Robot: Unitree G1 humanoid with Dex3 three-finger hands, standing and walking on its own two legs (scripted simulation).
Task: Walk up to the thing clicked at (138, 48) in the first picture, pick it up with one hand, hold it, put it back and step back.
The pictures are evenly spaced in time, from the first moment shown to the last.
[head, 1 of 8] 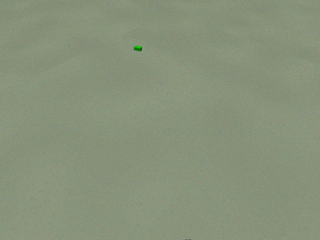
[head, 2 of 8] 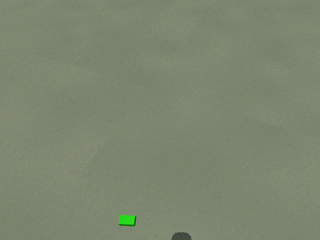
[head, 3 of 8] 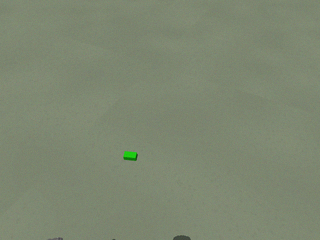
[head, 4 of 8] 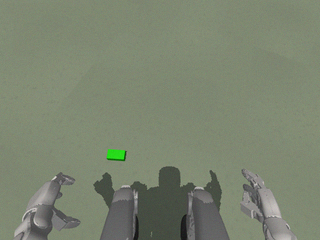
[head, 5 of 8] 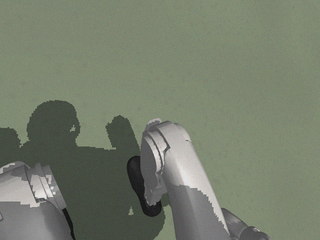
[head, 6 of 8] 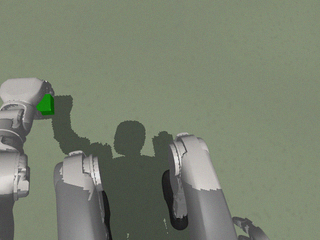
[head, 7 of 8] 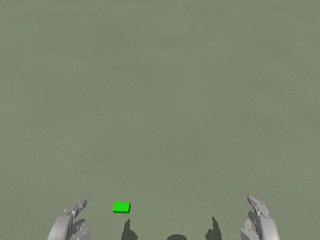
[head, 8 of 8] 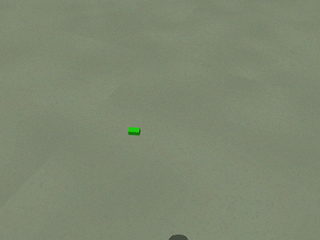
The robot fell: no
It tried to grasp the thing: yes
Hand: left
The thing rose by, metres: 0.69
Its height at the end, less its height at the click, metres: +0.00
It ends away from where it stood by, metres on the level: 0.02
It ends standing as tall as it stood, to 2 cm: yes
